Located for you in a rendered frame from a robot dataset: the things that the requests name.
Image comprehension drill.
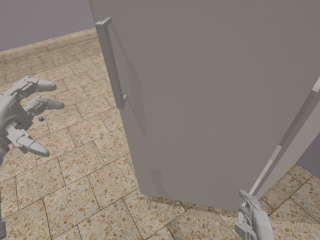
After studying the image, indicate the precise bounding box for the handle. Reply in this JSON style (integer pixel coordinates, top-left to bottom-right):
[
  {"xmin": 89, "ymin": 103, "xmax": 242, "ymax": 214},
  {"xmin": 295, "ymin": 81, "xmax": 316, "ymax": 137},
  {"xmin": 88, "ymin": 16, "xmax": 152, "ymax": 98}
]
[{"xmin": 95, "ymin": 17, "xmax": 128, "ymax": 110}]

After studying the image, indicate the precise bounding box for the left robot forearm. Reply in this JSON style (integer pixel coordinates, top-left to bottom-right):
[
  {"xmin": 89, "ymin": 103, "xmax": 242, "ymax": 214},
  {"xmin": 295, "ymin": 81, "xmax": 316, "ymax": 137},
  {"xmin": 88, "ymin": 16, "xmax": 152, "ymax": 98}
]
[{"xmin": 0, "ymin": 137, "xmax": 10, "ymax": 240}]

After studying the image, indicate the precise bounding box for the robot right hand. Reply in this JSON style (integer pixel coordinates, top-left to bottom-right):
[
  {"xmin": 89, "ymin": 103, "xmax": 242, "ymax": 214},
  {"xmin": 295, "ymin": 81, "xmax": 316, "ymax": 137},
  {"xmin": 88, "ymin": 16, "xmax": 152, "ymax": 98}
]
[{"xmin": 234, "ymin": 189, "xmax": 276, "ymax": 240}]

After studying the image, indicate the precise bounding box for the fridge door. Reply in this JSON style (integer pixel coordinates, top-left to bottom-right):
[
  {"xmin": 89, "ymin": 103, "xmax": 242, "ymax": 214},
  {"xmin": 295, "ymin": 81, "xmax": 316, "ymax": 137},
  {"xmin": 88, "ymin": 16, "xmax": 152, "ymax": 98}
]
[{"xmin": 91, "ymin": 0, "xmax": 320, "ymax": 212}]

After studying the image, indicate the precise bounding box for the robot left hand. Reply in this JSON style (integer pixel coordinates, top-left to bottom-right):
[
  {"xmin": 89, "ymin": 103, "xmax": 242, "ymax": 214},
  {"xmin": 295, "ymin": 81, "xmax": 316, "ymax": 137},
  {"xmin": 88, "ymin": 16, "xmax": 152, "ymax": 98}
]
[{"xmin": 0, "ymin": 75, "xmax": 65, "ymax": 157}]

